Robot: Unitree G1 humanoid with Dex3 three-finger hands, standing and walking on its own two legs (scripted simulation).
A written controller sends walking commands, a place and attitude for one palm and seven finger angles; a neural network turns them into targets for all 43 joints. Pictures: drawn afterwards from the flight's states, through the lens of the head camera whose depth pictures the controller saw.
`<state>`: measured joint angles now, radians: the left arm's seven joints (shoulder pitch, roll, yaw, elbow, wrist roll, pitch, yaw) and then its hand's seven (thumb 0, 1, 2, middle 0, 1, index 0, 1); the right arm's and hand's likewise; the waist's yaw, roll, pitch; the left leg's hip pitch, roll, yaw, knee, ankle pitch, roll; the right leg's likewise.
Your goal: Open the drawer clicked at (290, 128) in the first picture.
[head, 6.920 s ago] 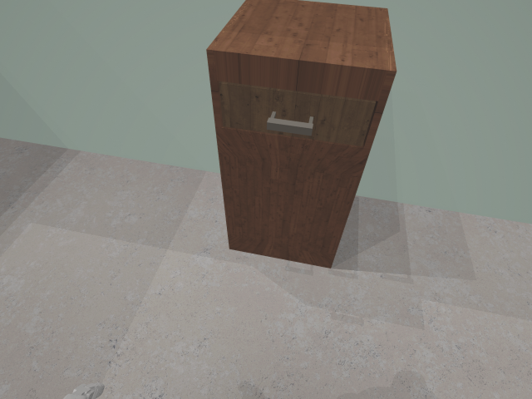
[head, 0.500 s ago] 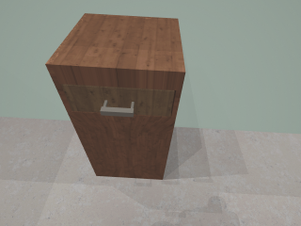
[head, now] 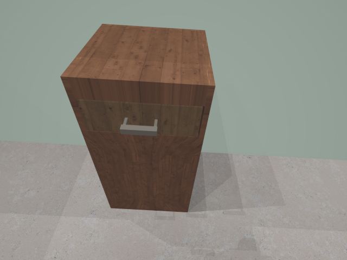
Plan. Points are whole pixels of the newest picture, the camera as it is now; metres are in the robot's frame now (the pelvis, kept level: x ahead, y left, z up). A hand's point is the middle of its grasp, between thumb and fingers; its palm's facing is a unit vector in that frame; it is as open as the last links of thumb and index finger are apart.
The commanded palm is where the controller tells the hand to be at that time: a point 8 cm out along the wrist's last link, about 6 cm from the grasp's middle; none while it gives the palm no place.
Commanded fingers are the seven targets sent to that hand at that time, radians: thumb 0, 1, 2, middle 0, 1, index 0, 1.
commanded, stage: look again from close up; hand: left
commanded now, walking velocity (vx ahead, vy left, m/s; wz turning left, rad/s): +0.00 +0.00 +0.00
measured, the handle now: (140, 125) +0.54 +0.15 -0.03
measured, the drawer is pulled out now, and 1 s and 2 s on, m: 0.00 0.00 0.00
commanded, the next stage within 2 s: raise the hand with hooked fingers in 0.02 s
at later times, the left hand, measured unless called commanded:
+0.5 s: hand (91, 247) +0.17 +0.20 -0.05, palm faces +0.06 -0.23 -0.97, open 8.4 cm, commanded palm +0.13 +0.22 -0.01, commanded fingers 0.00 0.43 0.70 -0.23 -0.60 -0.23 -0.60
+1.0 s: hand (79, 210) +0.23 +0.23 -0.01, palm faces +0.03 -0.13 -0.99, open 11.3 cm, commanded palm +0.20 +0.24 +0.06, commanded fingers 0.00 -0.15 0.45 -0.28 -0.98 -0.28 -0.98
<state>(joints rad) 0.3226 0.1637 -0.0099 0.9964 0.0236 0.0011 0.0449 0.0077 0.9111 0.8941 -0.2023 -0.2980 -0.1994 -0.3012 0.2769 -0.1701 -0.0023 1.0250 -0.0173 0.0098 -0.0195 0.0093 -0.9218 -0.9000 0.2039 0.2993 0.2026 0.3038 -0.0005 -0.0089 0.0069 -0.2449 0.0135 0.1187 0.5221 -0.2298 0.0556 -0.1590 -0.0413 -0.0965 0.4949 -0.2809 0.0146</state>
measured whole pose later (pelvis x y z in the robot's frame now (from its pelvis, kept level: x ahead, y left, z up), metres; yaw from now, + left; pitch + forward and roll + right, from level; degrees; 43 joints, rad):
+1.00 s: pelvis +0.00 +0.02 -0.02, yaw +2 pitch +3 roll -1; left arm 0.21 0.35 -0.16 0.01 1.05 0.03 0.30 0.00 0.06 0.54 -0.28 -0.83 -0.28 -0.84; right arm 0.15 -0.18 0.05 0.56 -0.04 0.15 0.00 0.01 -0.90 -0.90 0.21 0.30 0.21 0.30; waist 0.08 0.06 -0.05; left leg -0.49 -0.09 0.02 0.73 -0.30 0.09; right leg -0.43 0.08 0.08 0.74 -0.37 -0.02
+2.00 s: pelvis +0.04 -0.01 +0.00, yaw +3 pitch +5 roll +1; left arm -0.07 0.51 -0.04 0.02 0.92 -0.04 0.09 0.00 -0.49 0.30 -0.32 -1.20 -0.32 -1.20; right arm 0.14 -0.27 -0.02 0.61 0.01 0.20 -0.02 0.01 -0.91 -0.90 0.20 0.30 0.20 0.30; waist 0.08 0.06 -0.03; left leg -0.36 -0.08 -0.02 0.55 -0.27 0.05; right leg -0.30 0.08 0.07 0.58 -0.34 -0.06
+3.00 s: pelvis +0.04 -0.01 -0.01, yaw +3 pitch +8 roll +1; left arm -0.46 0.35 -0.25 0.48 1.00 0.11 0.18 0.00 -0.49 0.30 -0.32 -1.20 -0.32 -1.20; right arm 0.19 -0.24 -0.03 0.63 0.03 0.22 -0.03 0.01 -0.91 -0.90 0.20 0.30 0.20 0.30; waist 0.01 0.05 -0.09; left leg -0.46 -0.09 -0.02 0.62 -0.30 0.06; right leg -0.40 0.08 0.06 0.64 -0.38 -0.05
